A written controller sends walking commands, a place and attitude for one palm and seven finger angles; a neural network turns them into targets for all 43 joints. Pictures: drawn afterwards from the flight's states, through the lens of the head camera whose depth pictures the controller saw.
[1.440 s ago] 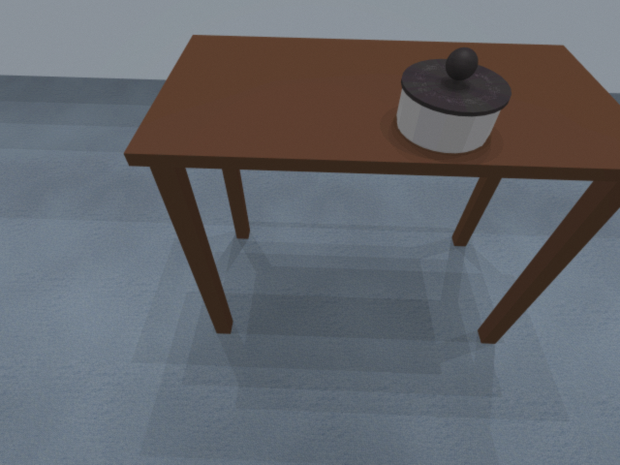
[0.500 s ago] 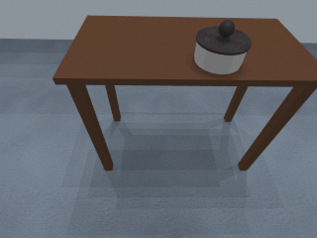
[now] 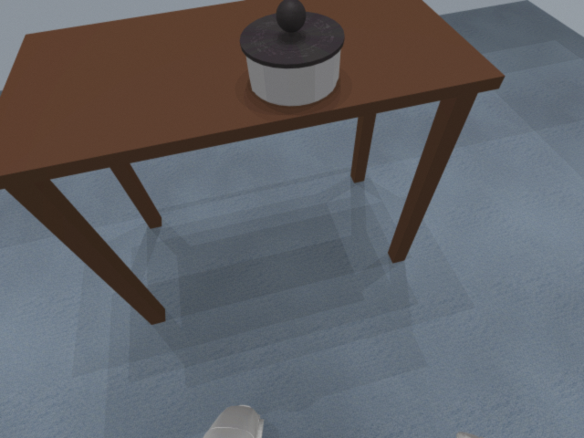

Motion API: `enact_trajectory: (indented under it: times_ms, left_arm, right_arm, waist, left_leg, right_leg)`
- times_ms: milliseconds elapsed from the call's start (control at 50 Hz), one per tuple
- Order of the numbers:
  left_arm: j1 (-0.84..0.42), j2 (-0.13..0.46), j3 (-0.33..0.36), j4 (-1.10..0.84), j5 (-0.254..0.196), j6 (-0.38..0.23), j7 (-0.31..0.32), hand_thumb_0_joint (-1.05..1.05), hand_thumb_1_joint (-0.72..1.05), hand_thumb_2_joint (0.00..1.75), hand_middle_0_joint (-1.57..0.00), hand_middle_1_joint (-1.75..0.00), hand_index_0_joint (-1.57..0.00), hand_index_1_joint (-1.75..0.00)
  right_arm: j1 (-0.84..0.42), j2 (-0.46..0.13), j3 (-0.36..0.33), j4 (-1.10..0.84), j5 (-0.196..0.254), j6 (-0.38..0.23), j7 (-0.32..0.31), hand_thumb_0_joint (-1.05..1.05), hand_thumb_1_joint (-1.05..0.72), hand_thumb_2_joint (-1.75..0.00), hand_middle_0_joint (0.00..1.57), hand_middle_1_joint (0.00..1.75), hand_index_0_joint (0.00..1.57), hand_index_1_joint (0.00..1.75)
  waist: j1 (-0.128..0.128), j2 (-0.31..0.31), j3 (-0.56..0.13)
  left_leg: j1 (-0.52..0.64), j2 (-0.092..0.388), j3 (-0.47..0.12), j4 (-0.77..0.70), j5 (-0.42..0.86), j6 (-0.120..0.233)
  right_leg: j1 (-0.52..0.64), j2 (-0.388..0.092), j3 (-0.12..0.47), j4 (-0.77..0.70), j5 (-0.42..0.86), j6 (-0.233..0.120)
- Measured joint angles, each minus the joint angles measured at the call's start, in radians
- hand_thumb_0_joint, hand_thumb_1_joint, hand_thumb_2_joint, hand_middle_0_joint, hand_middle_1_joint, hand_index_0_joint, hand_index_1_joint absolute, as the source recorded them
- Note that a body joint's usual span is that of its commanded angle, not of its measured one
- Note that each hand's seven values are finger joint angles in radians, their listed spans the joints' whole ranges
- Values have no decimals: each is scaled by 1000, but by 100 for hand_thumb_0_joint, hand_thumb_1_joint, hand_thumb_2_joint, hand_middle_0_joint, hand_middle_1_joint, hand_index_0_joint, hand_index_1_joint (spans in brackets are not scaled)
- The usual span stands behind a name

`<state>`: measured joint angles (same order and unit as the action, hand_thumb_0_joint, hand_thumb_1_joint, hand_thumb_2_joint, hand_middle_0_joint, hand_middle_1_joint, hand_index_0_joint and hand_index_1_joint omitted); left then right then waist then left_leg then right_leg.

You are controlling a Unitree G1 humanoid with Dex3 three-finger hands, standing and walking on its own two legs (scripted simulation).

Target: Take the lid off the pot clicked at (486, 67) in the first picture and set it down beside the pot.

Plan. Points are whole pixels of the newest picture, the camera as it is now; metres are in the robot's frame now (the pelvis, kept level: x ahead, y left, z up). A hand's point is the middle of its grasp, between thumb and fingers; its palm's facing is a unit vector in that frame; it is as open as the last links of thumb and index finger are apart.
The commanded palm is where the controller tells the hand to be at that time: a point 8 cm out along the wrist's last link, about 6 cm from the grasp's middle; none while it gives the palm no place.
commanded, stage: walk to a spot facing it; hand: left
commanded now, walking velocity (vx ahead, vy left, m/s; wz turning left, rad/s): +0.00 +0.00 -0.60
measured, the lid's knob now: (291, 15) +0.78 +0.07 +0.16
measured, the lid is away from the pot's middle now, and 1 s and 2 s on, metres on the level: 0.00 0.00 0.00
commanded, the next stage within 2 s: none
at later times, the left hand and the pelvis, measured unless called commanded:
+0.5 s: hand (134, 426) +0.14 +0.28 -0.17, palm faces -0.24 -0.94 -0.24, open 7.4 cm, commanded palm none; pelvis +0.00 +0.08 +0.00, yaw -18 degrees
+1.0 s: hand (245, 398) +0.19 +0.11 -0.15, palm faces -0.59 -0.76 -0.28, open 7.4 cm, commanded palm none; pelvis -0.03 +0.02 -0.01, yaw -37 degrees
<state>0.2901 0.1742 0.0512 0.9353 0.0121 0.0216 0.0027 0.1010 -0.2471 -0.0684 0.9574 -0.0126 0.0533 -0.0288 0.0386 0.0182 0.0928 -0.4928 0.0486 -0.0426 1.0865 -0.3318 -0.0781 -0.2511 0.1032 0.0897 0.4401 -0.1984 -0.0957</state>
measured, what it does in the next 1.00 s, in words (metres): steps on the spot, turning right: left foot, then right foot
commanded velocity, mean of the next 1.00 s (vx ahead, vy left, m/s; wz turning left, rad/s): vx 0.00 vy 0.00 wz -0.60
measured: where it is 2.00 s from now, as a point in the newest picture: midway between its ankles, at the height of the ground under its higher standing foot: outside the picture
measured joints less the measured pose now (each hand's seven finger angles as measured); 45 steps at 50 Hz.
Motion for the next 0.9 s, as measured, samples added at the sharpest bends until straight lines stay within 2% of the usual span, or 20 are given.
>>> enact_trajectory:
  times_ms: [100,220,280,340,360,400,420,480,540,640,740,820,840,860,880,900]
  left_arm:
    - [-2,4,4,-13,4,1,1,1,91,90,-21,-30,-20,-30]
    - [-8,31,10,-29,10,9,0,1,91,90,-21,-30,-20,-30]
    - [-16,51,16,-35,12,16,1,1,91,90,-21,-30,-20,-30]
    - [-21,76,24,-45,8,26,1,1,91,90,-21,-30,-20,-30]
    - [-29,85,29,-44,5,30,-2,1,91,90,-21,-30,-20,-30]
    - [-52,106,40,-43,11,35,-5,1,91,90,-20,-30,-20,-30]
    - [-58,115,44,-45,16,34,-9,1,91,90,-20,-30,-20,-30]
    - [-70,137,53,-49,20,34,-21,1,91,90,-20,-30,-20,-30]
    - [-74,142,51,-48,18,39,-28,1,91,90,-20,-30,-19,-30]
    - [-94,123,36,-32,12,60,-35,1,91,90,-20,-30,-19,-30]
    - [-137,87,19,-29,8,69,-42,1,91,90,-20,-30,-19,-30]
    - [-169,59,6,-42,7,56,-46,1,91,90,-20,-30,-19,-30]
    - [-173,54,3,-48,7,47,-47,1,91,90,-20,-30,-19,-30]
    - [-178,49,0,-53,10,34,-45,1,91,90,-20,-30,-19,-30]
    - [-185,41,-3,-53,11,21,-40,1,91,90,-20,-30,-19,-30]
    - [-188,36,-8,-57,7,13,-32,1,91,90,-20,-30,-20,-30]
  right_arm:
    - [-23,2,2,-21,1,2,-3,0,-91,-90,20,30,20,29]
    - [-43,20,11,-55,9,-4,-1,0,-91,-90,20,30,20,29]
    - [-44,32,17,-76,16,-13,-1,0,-91,-90,20,30,20,29]
    - [-21,40,28,-101,20,-34,-2,0,-90,-90,20,30,20,29]
    - [-10,42,30,-105,17,-42,-4,0,-90,-90,21,30,20,29]
    - [11,52,40,-109,10,-39,-1,0,-90,-90,21,30,20,29]
    - [24,57,46,-108,5,-38,0,0,-90,-90,21,30,20,29]
    - [67,66,60,-99,-2,-37,-1,0,-90,-90,21,30,21,30]
    - [105,68,65,-87,-3,-44,-4,0,-90,-90,21,30,21,30]
    - [163,67,62,-65,-1,-52,-6,0,-90,-90,21,30,21,30]
    - [204,55,49,-34,-6,-47,0,0,-90,-90,21,30,21,30]
    - [222,30,31,-12,-9,-43,7,0,-90,-90,21,30,21,30]
    - [230,22,26,-9,-8,-42,8,0,-90,-90,21,30,21,30]
    - [236,12,22,-6,-4,-39,11,0,-90,-90,21,30,21,30]
    - [232,2,17,1,-2,-30,12,0,-90,-90,21,30,21,30]
    - [226,-5,14,7,-1,-17,10,0,-90,-90,21,30,20,29]
  waist:
    - [9,-6,-7]
    - [21,-27,-15]
    - [24,-41,-20]
    - [11,-50,-36]
    - [3,-54,-37]
    - [4,-76,-24]
    - [4,-82,-20]
    - [0,-91,-19]
    - [-5,-89,-18]
    - [-28,-79,-13]
    - [-55,-63,0]
    - [-77,-35,6]
    - [-80,-26,4]
    - [-82,-11,4]
    - [-89,12,10]
    - [-95,23,13]
  left_leg:
    - [14,-9,-16,-54,-18,-5]
    - [69,-37,-17,-206,-63,6]
    - [120,-58,-19,-330,-71,19]
    - [216,-63,-21,-551,14,43]
    - [225,-62,-17,-582,77,62]
    - [236,-64,14,-566,65,91]
    - [250,-59,29,-574,54,99]
    - [290,-40,66,-623,60,105]
    - [318,-23,109,-653,71,106]
    - [342,-1,177,-664,66,105]
    - [339,24,242,-637,47,88]
    - [317,58,294,-571,10,59]
    - [305,71,305,-537,-8,48]
    - [282,93,306,-479,-32,37]
    - [243,109,275,-379,-92,26]
    - [195,103,225,-265,-148,21]
  right_leg:
    - [1,23,52,-13,14,4]
    - [-12,41,126,-5,21,26]
    - [-27,48,166,5,22,47]
    - [-61,65,197,55,2,76]
    - [-89,68,188,117,-65,83]
    - [-163,41,110,322,-218,113]
    - [-199,26,73,427,-241,127]
    - [-276,-25,6,660,-211,152]
    - [-298,-74,-18,747,-175,169]
    - [-264,-130,-45,679,-166,183]
    - [-191,-159,-103,482,-202,171]
    - [-105,-149,-141,294,-204,138]
    - [-69,-143,-151,219,-159,127]
    - [-47,-132,-160,163,-81,93]
    - [-53,-114,-165,176,-73,66]
    - [-58,-104,-165,193,-93,48]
